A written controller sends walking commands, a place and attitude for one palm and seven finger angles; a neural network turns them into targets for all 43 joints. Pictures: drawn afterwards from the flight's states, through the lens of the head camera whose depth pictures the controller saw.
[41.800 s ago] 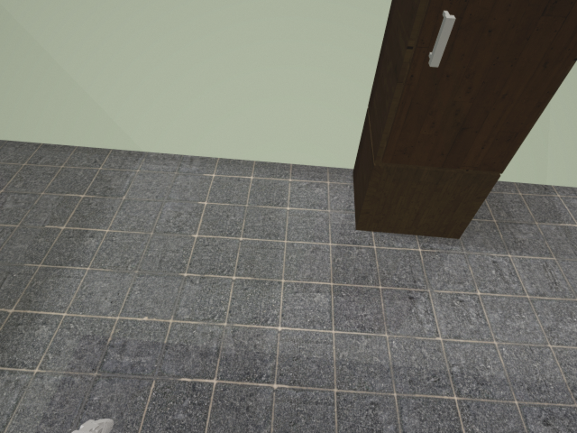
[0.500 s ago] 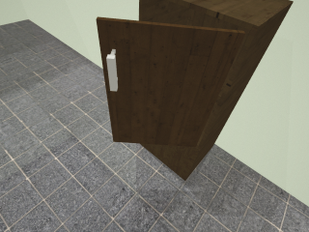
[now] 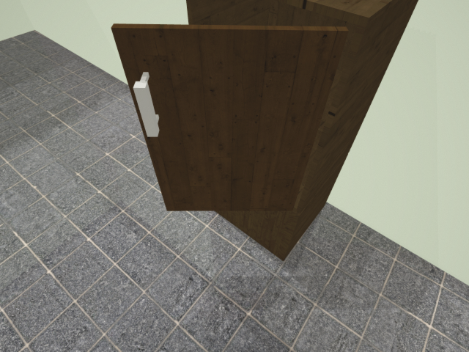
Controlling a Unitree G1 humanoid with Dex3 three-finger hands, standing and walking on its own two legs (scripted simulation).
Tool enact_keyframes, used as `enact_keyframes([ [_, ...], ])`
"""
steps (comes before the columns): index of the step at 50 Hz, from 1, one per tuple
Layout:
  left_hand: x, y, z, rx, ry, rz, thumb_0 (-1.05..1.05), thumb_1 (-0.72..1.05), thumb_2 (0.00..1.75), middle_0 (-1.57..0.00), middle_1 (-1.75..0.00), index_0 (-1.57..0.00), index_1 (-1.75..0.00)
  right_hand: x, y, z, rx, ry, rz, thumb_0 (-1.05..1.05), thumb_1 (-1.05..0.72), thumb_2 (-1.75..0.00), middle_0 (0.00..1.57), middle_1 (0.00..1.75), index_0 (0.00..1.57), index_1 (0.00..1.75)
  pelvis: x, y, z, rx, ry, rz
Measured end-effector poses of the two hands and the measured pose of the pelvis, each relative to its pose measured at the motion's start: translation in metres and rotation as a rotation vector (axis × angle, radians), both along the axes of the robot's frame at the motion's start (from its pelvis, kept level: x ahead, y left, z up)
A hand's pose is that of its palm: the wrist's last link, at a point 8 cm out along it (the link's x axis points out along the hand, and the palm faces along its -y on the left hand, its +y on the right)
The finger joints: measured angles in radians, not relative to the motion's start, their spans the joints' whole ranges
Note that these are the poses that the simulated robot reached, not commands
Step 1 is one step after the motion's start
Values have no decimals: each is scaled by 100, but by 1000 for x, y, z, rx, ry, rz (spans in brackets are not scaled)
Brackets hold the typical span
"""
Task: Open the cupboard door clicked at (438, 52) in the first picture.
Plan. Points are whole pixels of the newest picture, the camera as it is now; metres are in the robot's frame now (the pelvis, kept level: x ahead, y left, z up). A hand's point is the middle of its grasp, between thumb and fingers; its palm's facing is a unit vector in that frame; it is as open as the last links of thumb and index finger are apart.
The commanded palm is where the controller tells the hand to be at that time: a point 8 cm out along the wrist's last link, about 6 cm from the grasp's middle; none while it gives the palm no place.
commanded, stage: come to a stop and stand still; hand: left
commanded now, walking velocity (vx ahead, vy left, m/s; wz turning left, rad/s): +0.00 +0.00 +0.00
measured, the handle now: (149, 104) +0.56 +0.20 +0.11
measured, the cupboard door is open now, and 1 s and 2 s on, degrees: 40 40 40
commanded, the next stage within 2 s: look again from close up in 0.34 s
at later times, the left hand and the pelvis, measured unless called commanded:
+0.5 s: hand out of the picture -0.03 +0.17 -0.17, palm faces +0.06 -0.98 -0.18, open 7.4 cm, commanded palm none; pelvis -0.01 -0.01 +0.01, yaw +2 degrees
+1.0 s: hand out of the picture +0.00 +0.17 -0.17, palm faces +0.04 -0.99 -0.16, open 7.4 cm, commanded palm none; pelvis +0.01 +0.01 +0.01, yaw +1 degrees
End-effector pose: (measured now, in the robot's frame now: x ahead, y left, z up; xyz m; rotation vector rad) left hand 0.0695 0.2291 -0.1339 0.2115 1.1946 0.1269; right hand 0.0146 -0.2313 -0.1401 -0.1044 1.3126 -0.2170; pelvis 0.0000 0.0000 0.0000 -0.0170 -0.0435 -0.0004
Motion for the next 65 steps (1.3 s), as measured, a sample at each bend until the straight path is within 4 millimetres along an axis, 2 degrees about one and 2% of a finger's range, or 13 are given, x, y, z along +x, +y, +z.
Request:
enact_keyframes([
  [5,-16,-9,2,-9,-20,24,1,92,90,-20,-30,-20,-30,6,-10,3,-3,-61,42,0,-91,-89,20,29,19,30,-8,-8,0,9,-10,12],
  [11,-48,-12,1,-14,13,53,1,92,90,-20,-30,-21,-30,7,-14,7,2,-75,75,0,-91,-90,20,29,19,30,-14,-14,2,14,2,21],
  [17,-78,-11,-6,-28,85,82,1,91,90,-20,-30,-20,-30,-10,-11,8,-1,-28,80,0,-91,-90,20,29,19,30,-15,-13,3,8,8,25],
  [23,-99,-12,-6,-44,142,107,1,91,90,-20,-30,-20,-30,-28,-1,9,9,50,86,0,-91,-90,20,29,19,30,-13,-9,6,5,21,31],
  [30,-111,-15,-7,-66,198,114,1,91,90,-20,-30,-20,-30,-29,11,11,22,83,81,0,-91,-90,20,29,19,30,-8,-4,9,4,28,29],
  [37,-105,-16,-8,-83,207,110,1,91,90,-20,-30,-20,-30,-19,17,13,15,77,79,1,-92,-89,20,29,20,30,-2,2,11,6,26,25],
  [53,-75,-2,-7,-66,168,83,1,91,90,-20,-30,-20,-30,4,18,16,-8,45,81,1,-92,-89,20,29,20,30,8,13,12,5,22,15],
  [55,-46,9,13,-48,11,165,2,92,90,-20,-30,-21,-30,16,16,20,-30,-55,83,1,-93,-89,20,29,20,30,7,14,10,7,15,15],
  [58,17,27,72,27,-413,190,3,93,89,-20,-31,-21,-31,47,12,30,-57,-291,86,1,-92,-89,20,30,20,30,8,13,5,19,27,32],
  [61,74,27,128,24,-798,141,3,89,87,-20,-34,-20,-33,87,6,38,-69,-482,127,1,-92,-89,20,30,20,30,5,13,-3,12,59,50],
  [63,98,19,149,-26,-1007,82,2,85,86,-20,-36,-20,-35,114,2,43,-72,-585,155,1,-91,-89,20,30,20,30,3,11,-11,12,101,41],
  [65,110,7,155,-102,-1161,1,2,81,85,-20,-38,-20,-37,140,-4,49,-79,-671,185,1,-91,-89,20,30,20,30,1,6,-23,13,142,28],
])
